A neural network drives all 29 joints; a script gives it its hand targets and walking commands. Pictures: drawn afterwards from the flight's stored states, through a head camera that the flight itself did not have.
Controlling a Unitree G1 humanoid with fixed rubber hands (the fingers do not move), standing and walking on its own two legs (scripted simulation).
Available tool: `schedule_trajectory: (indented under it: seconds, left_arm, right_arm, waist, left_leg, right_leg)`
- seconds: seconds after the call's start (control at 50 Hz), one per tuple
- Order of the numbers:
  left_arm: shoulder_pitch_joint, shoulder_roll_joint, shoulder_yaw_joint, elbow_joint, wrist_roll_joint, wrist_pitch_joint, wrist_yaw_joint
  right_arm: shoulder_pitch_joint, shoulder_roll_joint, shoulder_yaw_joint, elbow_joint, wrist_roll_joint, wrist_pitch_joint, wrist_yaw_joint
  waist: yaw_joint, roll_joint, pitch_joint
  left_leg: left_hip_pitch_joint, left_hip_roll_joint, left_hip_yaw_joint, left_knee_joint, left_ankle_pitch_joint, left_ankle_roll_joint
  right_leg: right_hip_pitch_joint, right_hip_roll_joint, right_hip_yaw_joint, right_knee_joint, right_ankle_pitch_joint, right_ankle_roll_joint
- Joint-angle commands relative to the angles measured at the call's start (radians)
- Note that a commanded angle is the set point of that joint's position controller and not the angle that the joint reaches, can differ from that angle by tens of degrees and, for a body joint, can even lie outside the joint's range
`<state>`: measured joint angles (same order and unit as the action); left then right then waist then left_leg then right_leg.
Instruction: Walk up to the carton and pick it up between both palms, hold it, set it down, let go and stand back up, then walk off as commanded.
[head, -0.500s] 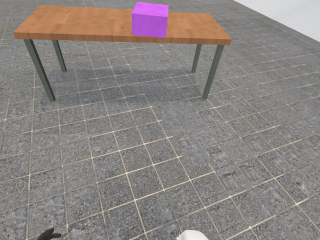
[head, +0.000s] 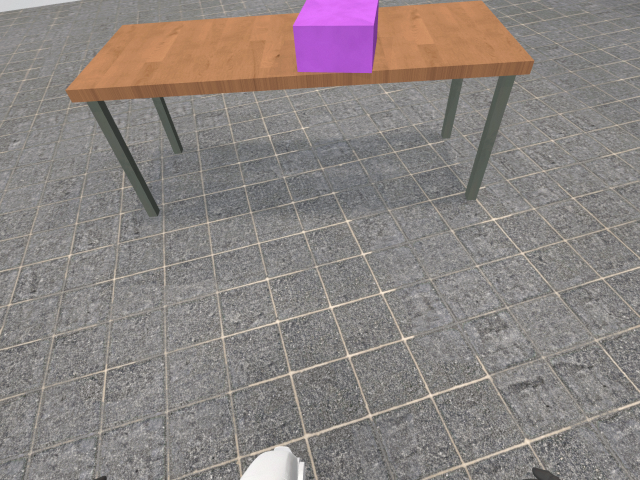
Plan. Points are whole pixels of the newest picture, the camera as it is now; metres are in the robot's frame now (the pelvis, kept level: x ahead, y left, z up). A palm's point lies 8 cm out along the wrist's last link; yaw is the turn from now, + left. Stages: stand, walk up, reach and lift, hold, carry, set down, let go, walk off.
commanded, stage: walk up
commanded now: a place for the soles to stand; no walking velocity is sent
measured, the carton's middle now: (338, 32) +1.46 -0.07 -0.04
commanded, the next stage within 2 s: none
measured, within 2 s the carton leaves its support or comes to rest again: neither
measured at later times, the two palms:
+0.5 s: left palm (143, 404) +0.25 +0.29 -0.10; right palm (556, 368) +0.26 -0.32 -0.07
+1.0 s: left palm (160, 323) +0.39 +0.30 -0.11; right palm (487, 257) +0.49 -0.29 -0.10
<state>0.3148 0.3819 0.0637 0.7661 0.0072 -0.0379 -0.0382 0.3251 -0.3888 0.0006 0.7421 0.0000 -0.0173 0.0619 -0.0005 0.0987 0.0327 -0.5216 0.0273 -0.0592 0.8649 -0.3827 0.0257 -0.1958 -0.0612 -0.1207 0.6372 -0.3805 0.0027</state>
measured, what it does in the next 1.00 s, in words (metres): walks ahead: left foot, then right foot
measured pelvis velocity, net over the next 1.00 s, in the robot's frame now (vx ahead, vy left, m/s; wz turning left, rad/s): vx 0.36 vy -0.01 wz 0.11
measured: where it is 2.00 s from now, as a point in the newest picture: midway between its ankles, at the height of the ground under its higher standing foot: (346, 337)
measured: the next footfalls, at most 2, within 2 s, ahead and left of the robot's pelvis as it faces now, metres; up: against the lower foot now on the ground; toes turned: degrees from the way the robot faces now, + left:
left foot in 0.08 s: +0.20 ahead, +0.14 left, +0.00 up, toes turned +1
right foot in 0.52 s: +0.33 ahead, -0.15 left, +0.00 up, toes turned -1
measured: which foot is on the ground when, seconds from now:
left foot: up 0.00-0.06, down 0.08-0.54, up 0.56-0.88, down 0.90-1.00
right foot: down 0.00-0.12, up 0.14-0.50, down 0.52-0.94, up 0.96-1.00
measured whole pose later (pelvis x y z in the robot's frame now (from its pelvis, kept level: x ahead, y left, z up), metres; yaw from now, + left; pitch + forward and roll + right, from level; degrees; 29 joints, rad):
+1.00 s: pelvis +0.36 -0.01 -0.01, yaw +6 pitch -1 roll +0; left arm 0.35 0.38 0.05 0.77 0.01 -0.02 -0.04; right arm 0.29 -0.38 0.00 0.74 0.00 -0.05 0.03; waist 0.00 -0.01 0.02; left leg -0.45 0.00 -0.01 0.73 -0.25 0.01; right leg -0.27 -0.05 -0.04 0.98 -0.55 -0.01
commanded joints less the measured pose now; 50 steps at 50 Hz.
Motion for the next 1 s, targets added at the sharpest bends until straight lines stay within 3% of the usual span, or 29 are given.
schedule_trajectory:
  seconds: [0.0, 0.06, 0.08, 0.1, 0.12, 0.18, 0.22, 0.26, 0.3, 0.36, 0.42, 0.48, 0.5, 0.52, 0.54, 0.56, 0.58, 0.6, 0.62, 0.64, 0.68, 0.74, 0.82, 0.88, 0.9, 0.92, 0.94, 0.96, 0.98]
  left_arm:
    - [-0.049, 0.313, 0.075, -0.123, 0.045, -0.041, 0.018]
    - [-0.027, 0.188, 0.034, -0.120, 0.032, -0.026, 0.010]
    - [0.006, 0.133, 0.007, -0.131, 0.026, -0.026, 0.006]
    - [-0.007, 0.152, 0.015, -0.163, 0.008, -0.021, -0.001]
    - [-0.100, 0.301, 0.058, -0.176, 0.016, 0.003, 0.008]
    - [-0.055, 0.234, 0.044, -0.132, 0.024, -0.013, 0.007]
    - [-0.034, 0.249, 0.052, -0.107, 0.024, -0.021, 0.003]
    - [-0.021, 0.225, 0.054, -0.117, 0.019, -0.006, -0.019]
    - [-0.060, 0.215, 0.048, -0.122, 0.015, -0.013, -0.025]
    - [-0.082, 0.199, 0.047, -0.122, 0.018, -0.014, -0.026]
    - [-0.066, 0.247, 0.065, -0.125, 0.023, -0.018, -0.027]
    - [0.127, 0.247, 0.081, -0.061, 0.021, -0.024, -0.014]
    - [0.239, 0.273, 0.094, 0.007, 0.034, -0.033, 0.000]
    - [0.287, 0.352, 0.110, 0.004, 0.050, -0.045, 0.014]
    - [0.241, 0.359, 0.117, -0.031, 0.052, -0.044, 0.019]
    - [0.204, 0.351, 0.101, -0.044, 0.043, -0.044, 0.024]
    - [0.151, 0.343, 0.100, -0.052, 0.039, -0.047, 0.025]
    - [0.129, 0.304, 0.083, -0.053, 0.044, -0.050, 0.029]
    - [0.118, 0.303, 0.077, -0.071, 0.037, -0.043, 0.030]
    - [0.107, 0.283, 0.075, -0.069, 0.028, -0.048, 0.032]
    - [0.131, 0.274, 0.083, -0.086, 0.034, -0.051, 0.032]
    - [0.107, 0.261, 0.065, -0.083, 0.029, -0.039, 0.031]
    - [0.044, 0.270, 0.065, -0.114, 0.031, -0.033, 0.019]
    - [0.051, 0.211, 0.034, -0.124, 0.016, -0.021, 0.018]
    - [0.066, 0.168, 0.010, -0.123, 0.001, -0.020, 0.020]
    - [0.073, 0.134, 0.002, -0.160, -0.001, -0.024, 0.016]
    - [-0.049, 0.214, 0.037, -0.172, 0.008, -0.013, 0.026]
    - [-0.077, 0.243, 0.046, -0.187, 0.016, -0.009, 0.024]
    - [-0.103, 0.225, 0.044, -0.179, 0.025, -0.011, 0.024]
  right_arm:
    - [-0.042, -0.222, -0.118, -0.086, -0.012, -0.042, 0.003]
    - [0.131, -0.255, -0.133, -0.012, -0.026, -0.071, -0.022]
    - [0.206, -0.314, -0.155, 0.000, -0.028, -0.078, -0.041]
    - [0.227, -0.376, -0.167, -0.045, -0.026, -0.076, -0.057]
    - [0.205, -0.363, -0.154, -0.060, -0.009, -0.062, -0.064]
    - [0.103, -0.303, -0.118, -0.074, -0.029, -0.071, -0.079]
    - [0.052, -0.290, -0.122, -0.074, -0.023, -0.080, -0.072]
    - [0.033, -0.307, -0.120, -0.087, -0.022, -0.081, -0.072]
    - [0.034, -0.285, -0.124, -0.094, -0.035, -0.084, -0.071]
    - [0.040, -0.304, -0.124, -0.103, -0.027, -0.079, -0.065]
    - [-0.020, -0.315, -0.127, -0.103, -0.021, -0.070, -0.062]
    - [-0.085, -0.286, -0.117, -0.100, -0.019, -0.052, -0.055]
    - [-0.049, -0.226, -0.093, -0.091, -0.029, -0.050, -0.056]
    - [-0.037, -0.105, -0.057, -0.119, -0.010, -0.051, -0.044]
    - [-0.102, -0.177, -0.077, -0.157, 0.000, -0.041, -0.050]
    - [-0.114, -0.257, -0.088, -0.135, -0.010, -0.034, -0.060]
    - [-0.079, -0.256, -0.083, -0.122, -0.005, -0.040, -0.058]
    - [-0.036, -0.243, -0.082, -0.097, -0.005, -0.046, -0.053]
    - [-0.029, -0.231, -0.080, -0.091, 0.004, -0.050, -0.051]
    - [-0.023, -0.221, -0.087, -0.075, -0.007, -0.057, -0.048]
    - [-0.076, -0.209, -0.081, -0.083, -0.016, -0.053, -0.041]
    - [-0.158, -0.194, -0.080, -0.106, -0.017, -0.052, -0.029]
    - [-0.121, -0.194, -0.084, -0.082, -0.021, -0.045, -0.016]
    - [0.022, -0.215, -0.105, -0.027, -0.020, -0.067, -0.030]
    - [0.093, -0.264, -0.117, -0.008, -0.025, -0.077, -0.049]
    - [0.179, -0.362, -0.156, -0.007, -0.028, -0.077, -0.066]
    - [0.211, -0.363, -0.145, -0.020, -0.019, -0.065, -0.074]
    - [0.215, -0.352, -0.145, -0.004, -0.012, -0.060, -0.077]
    - [0.162, -0.348, -0.132, -0.032, -0.021, -0.060, -0.084]
  waist:
    - [0.004, -0.297, 0.058]
    - [-0.065, -0.077, -0.103]
    - [-0.100, 0.072, -0.191]
    - [-0.114, 0.201, -0.189]
    - [-0.123, -0.018, -0.082]
    - [-0.059, 0.021, 0.010]
    - [-0.040, 0.052, 0.006]
    - [-0.022, 0.136, 0.045]
    - [-0.044, 0.093, 0.052]
    - [-0.058, 0.182, 0.055]
    - [-0.025, 0.097, 0.112]
    - [0.089, 0.058, 0.004]
    - [0.124, -0.110, -0.094]
    - [0.139, -0.378, -0.105]
    - [0.120, -0.269, -0.041]
    - [0.106, -0.180, 0.035]
    - [0.083, -0.191, 0.020]
    - [0.043, -0.171, 0.054]
    - [0.029, -0.239, 0.034]
    - [0.034, -0.238, -0.028]
    - [0.067, -0.322, -0.067]
    - [0.074, -0.299, 0.024]
    - [0.059, -0.361, 0.008]
    - [-0.010, -0.183, -0.085]
    - [-0.053, -0.062, -0.170]
    - [-0.095, 0.193, -0.300]
    - [-0.144, 0.112, -0.200]
    - [-0.136, -0.024, -0.093]
    - [-0.104, -0.059, 0.025]
  left_leg:
    - [0.087, 0.055, 0.049, -0.158, 0.157, 0.007]
    - [0.461, -0.036, 0.095, -0.331, 0.190, 0.011]
    - [0.599, 0.095, -0.172, -0.392, -0.043, 0.072]
    - [0.653, 0.327, -0.811, -0.625, -0.381, 0.148]
    - [0.525, 0.383, -0.901, -0.680, -0.563, 0.257]
    - [0.510, 0.295, -0.563, -0.577, -0.126, 0.243]
    - [0.391, 0.249, -0.421, -0.610, -0.156, 0.212]
    - [0.338, 0.228, -0.358, -0.651, -0.200, 0.238]
    - [0.393, 0.244, -0.332, -0.628, -0.135, 0.267]
    - [0.412, 0.239, -0.265, -0.609, -0.027, 0.238]
    - [0.294, 0.269, -0.260, -0.616, -0.160, 0.201]
    - [0.124, 0.149, -0.093, -0.354, -0.182, 0.110]
    - [0.058, 0.091, -0.017, -0.070, -0.137, 0.089]
    - [-0.140, -0.016, 0.087, 0.198, -0.148, 0.007]
    - [-0.312, -0.089, -0.038, 0.279, -0.191, 0.000]
    - [-0.315, -0.010, -0.074, 0.347, -0.155, 0.011]
    - [-0.315, 0.012, -0.094, 0.322, -0.114, 0.011]
    - [-0.282, 0.033, -0.094, 0.264, -0.090, 0.015]
    - [-0.247, 0.044, -0.064, 0.218, -0.081, 0.010]
    - [-0.210, 0.048, -0.038, 0.153, -0.062, 0.012]
    - [-0.235, 0.042, -0.011, 0.086, -0.068, -0.001]
    - [-0.216, 0.058, 0.031, 0.001, 0.020, -0.001]
    - [0.003, 0.029, 0.079, -0.152, 0.120, -0.002]
    - [0.364, -0.032, 0.111, -0.328, 0.198, 0.020]
    - [0.514, 0.060, -0.049, -0.402, 0.173, 0.055]
    - [0.715, 0.310, -0.502, -0.444, 0.064, 0.167]
    - [0.711, 0.382, -0.738, -0.525, -0.005, 0.317]
    - [0.652, 0.402, -0.696, -0.533, -0.077, 0.331]
    - [0.566, 0.383, -0.624, -0.541, -0.070, 0.322]
  right_leg:
    - [-0.073, -0.303, 0.221, -0.357, -0.264, -0.201]
    - [-0.127, -0.131, -0.007, 0.139, -0.055, -0.122]
    - [-0.290, -0.059, -0.039, 0.378, -0.093, -0.084]
    - [-0.528, 0.093, 0.017, 0.559, -0.244, -0.021]
    - [-0.565, 0.028, 0.127, 0.624, -0.250, -0.021]
    - [-0.602, -0.048, 0.189, 0.602, -0.149, -0.033]
    - [-0.508, -0.077, 0.177, 0.482, -0.067, -0.011]
    - [-0.465, -0.075, 0.162, 0.409, -0.029, -0.007]
    - [-0.463, -0.071, 0.150, 0.261, -0.039, 0.003]
    - [-0.422, -0.073, 0.117, 0.153, 0.076, 0.007]
    - [-0.294, -0.072, 0.123, 0.073, 0.138, -0.004]
    - [0.074, 0.012, 0.086, -0.101, 0.099, -0.035]
    - [0.248, 0.009, 0.153, -0.136, -0.005, -0.040]
    - [0.339, -0.255, 0.541, -0.331, -0.258, -0.072]
    - [0.302, -0.369, 0.888, -0.500, -0.387, -0.174]
    - [0.225, -0.398, 0.883, -0.476, -0.396, -0.223]
    - [0.254, -0.366, 0.772, -0.415, -0.256, -0.241]
    - [0.187, -0.318, 0.666, -0.373, -0.130, -0.181]
    - [0.191, -0.276, 0.557, -0.362, -0.049, -0.222]
    - [0.215, -0.253, 0.463, -0.346, 0.062, -0.207]
    - [0.273, -0.288, 0.444, -0.318, 0.133, -0.258]
    - [0.146, -0.257, 0.369, -0.337, 0.105, -0.244]
    - [0.037, -0.216, 0.251, -0.284, -0.013, -0.199]
    - [-0.099, -0.169, 0.150, 0.008, 0.099, -0.139]
    - [-0.176, -0.088, 0.067, 0.234, 0.095, -0.099]
    - [-0.406, 0.057, -0.001, 0.497, -0.107, -0.027]
    - [-0.550, 0.073, 0.107, 0.583, -0.305, -0.019]
    - [-0.642, 0.019, 0.161, 0.674, -0.307, -0.017]
    - [-0.673, -0.023, 0.174, 0.641, -0.272, -0.031]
